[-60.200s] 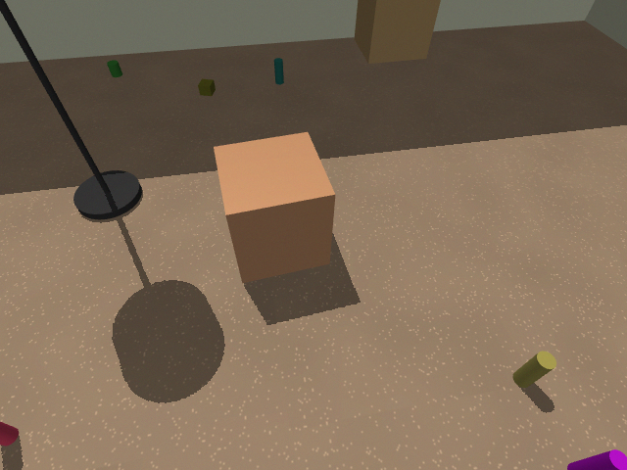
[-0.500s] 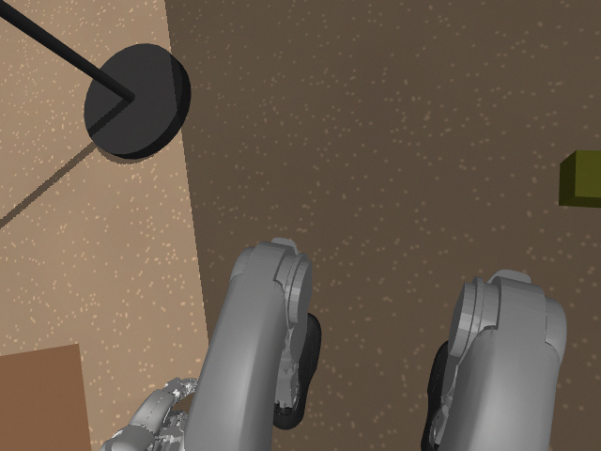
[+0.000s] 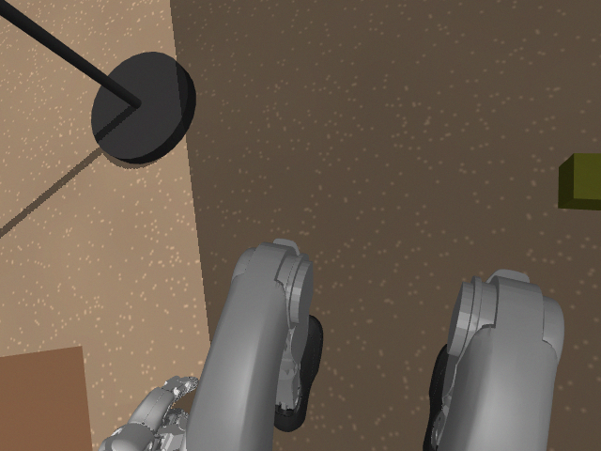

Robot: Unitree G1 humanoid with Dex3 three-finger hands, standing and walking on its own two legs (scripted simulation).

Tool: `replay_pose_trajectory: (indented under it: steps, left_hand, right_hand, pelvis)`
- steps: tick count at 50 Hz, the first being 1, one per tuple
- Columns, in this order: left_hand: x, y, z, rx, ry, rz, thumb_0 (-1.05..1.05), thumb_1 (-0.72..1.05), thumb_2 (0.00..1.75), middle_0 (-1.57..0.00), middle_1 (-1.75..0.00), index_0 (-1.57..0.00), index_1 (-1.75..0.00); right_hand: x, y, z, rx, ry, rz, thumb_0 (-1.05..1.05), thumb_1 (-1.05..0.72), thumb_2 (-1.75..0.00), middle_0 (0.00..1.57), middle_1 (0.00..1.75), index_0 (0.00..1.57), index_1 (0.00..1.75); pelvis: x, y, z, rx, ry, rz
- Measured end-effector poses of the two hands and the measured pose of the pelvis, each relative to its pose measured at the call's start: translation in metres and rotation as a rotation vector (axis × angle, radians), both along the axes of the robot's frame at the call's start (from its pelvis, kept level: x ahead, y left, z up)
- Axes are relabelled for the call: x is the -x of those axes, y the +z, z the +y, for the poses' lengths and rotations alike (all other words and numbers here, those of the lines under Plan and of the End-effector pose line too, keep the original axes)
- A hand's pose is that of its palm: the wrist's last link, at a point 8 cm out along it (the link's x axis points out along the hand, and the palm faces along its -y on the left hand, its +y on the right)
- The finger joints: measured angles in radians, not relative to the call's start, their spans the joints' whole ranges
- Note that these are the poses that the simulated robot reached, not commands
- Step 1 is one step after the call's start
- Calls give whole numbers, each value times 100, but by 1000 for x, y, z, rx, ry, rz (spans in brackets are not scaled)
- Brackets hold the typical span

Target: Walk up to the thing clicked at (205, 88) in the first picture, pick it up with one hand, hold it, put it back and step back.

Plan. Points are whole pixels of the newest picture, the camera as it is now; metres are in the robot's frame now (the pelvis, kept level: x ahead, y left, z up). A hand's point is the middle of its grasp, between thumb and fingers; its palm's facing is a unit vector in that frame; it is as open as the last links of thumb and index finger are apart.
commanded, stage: rise first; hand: right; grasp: from above
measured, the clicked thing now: (593, 182) +0.48 -0.35 -0.28
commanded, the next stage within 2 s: approach in 0.26 s
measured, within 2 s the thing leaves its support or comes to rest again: neither
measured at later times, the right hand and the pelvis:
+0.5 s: hand out of the picture +0.43 -0.38 -0.15, palm faces -0.47 +0.06 -0.88, open 12.2 cm; pelvis +0.00 +0.00 +0.00, yaw +0 degrees
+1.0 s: hand out of the picture +0.45 -0.35 -0.15, palm faces -0.51 +0.06 -0.86, open 12.8 cm; pelvis +0.00 +0.00 +0.01, yaw +0 degrees
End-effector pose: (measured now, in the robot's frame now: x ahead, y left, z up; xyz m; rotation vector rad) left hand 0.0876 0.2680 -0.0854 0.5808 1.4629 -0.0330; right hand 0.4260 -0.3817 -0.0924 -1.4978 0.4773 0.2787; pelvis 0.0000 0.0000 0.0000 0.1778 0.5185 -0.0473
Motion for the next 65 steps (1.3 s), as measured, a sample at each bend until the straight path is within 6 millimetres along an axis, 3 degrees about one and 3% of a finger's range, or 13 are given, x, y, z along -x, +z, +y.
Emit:
replay_pose_trajectory:
  steps: [25, 40, 51, 58, 65]
  left_hand:
    - [5, -1, -2, 7, -6, 14, 0, 90, 90, -21, -30, -20, -30]
    - [26, 10, -3, -7, 56, 10, 0, 90, 89, -21, -30, -20, -30]
    - [44, 10, -6, 22, 60, 58, 0, 90, 89, -21, -30, -20, -30]
    - [37, 13, -3, -11, 29, 59, 0, 90, 89, -21, -30, -20, -30]
    - [27, 16, -5, -23, 6, 36, 0, 90, 90, -21, -30, -20, -30]
  right_hand:
    - [-6, 1, 0, 1, 7, 13, 0, 20, -74, 42, 64, 40, 66]
    - [-56, 1, 41, 12, 43, -51, 0, 25, -79, 36, 68, 34, 70]
    - [-34, -5, 29, 11, -6, 61, 0, 29, -83, 33, 72, 31, 74]
    - [-36, -2, 18, -9, 21, 17, 0, 30, -86, 34, 73, 31, 75]
    - [-36, -16, 22, -18, 41, 32, 0, 32, -91, 32, 76, 30, 78]
  pelvis:
    - [0, -1, 1, 1, 1, 0]
    - [-2, 2, 0, -10, 7, 23]
    - [3, 7, 0, -2, 7, 17]
    - [2, 3, -1, -11, 4, 4]
    - [1, 1, -3, -20, 7, 1]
